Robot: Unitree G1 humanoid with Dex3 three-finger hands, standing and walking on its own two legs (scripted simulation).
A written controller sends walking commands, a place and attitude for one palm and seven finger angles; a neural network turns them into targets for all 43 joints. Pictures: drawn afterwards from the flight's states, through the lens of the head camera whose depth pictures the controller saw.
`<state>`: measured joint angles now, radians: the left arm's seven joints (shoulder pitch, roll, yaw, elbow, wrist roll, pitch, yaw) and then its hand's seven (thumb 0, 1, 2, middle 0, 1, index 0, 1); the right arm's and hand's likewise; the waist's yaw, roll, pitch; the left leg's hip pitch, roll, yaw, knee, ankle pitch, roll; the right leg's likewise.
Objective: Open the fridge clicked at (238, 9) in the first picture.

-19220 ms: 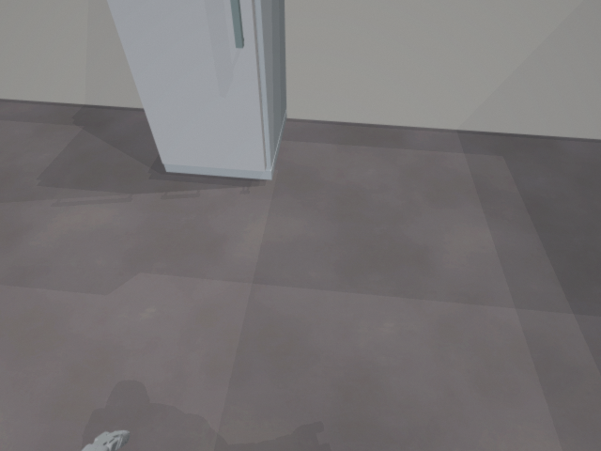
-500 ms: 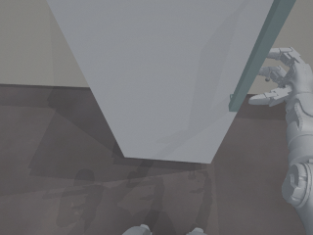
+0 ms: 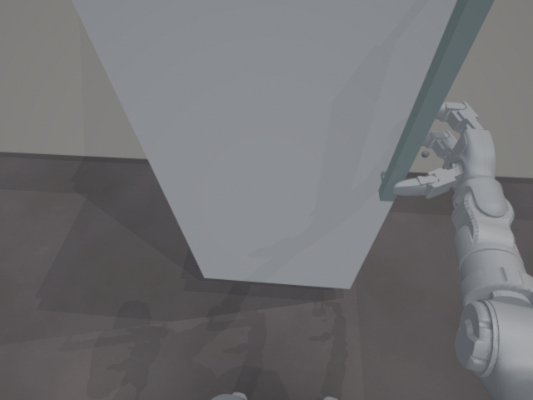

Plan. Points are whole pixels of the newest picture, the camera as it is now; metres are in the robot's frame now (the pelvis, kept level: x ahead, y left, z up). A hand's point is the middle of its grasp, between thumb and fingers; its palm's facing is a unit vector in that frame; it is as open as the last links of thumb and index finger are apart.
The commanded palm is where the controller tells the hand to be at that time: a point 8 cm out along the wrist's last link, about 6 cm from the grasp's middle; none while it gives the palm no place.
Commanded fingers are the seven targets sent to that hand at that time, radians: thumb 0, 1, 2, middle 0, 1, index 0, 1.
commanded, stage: slide the fingers in behind the handle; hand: right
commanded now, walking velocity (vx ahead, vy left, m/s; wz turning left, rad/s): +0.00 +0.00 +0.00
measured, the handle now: (422, 100) +0.52 -0.14 +0.17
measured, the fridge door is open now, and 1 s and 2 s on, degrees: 0 0 0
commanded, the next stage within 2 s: grip the handle and tug to test in 1.14 s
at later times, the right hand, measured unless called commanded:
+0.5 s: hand (411, 155) +0.47 -0.14 +0.12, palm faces -0.04 +1.00 +0.00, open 14.0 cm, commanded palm +0.44 -0.19 +0.11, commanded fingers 0.00 0.50 -0.30 0.30 1.20 0.30 1.20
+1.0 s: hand (407, 155) +0.46 -0.13 +0.12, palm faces -0.04 +1.00 -0.02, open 14.0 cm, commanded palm +0.44 -0.18 +0.11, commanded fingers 0.00 0.50 -0.30 0.30 1.20 0.30 1.20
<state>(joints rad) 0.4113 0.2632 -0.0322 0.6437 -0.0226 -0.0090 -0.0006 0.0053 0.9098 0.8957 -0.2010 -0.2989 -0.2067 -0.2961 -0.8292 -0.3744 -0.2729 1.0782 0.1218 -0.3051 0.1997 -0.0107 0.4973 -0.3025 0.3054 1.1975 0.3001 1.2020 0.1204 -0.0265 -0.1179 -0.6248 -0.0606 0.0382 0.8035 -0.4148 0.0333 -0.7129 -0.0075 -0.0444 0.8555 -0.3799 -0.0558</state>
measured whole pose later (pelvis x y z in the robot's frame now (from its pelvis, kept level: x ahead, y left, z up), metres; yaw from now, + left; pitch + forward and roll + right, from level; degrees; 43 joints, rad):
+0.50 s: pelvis -0.01 +0.01 +0.00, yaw +0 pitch +13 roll +2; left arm 0.40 0.27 -0.03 0.66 -0.02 -0.02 0.00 0.01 0.91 0.90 -0.20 -0.30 -0.21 -0.30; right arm -0.85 -0.36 -0.26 1.12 0.13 -0.31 0.18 -0.01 0.50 -0.30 0.30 1.20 0.30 1.20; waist 0.12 -0.02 -0.10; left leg -0.62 -0.06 0.04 0.80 -0.40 0.05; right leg -0.70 -0.01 -0.04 0.84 -0.36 -0.04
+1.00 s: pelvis +0.00 +0.01 +0.00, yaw +0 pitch +12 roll +1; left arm 0.41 0.26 -0.03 0.66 -0.02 -0.02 0.00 0.01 0.91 0.90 -0.20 -0.30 -0.21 -0.30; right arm -0.81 -0.33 -0.24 1.08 0.12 -0.33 0.16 -0.01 0.50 -0.30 0.30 1.20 0.30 1.20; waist 0.11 -0.03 -0.11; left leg -0.60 -0.07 0.04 0.79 -0.40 0.05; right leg -0.68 -0.01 -0.04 0.82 -0.36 -0.04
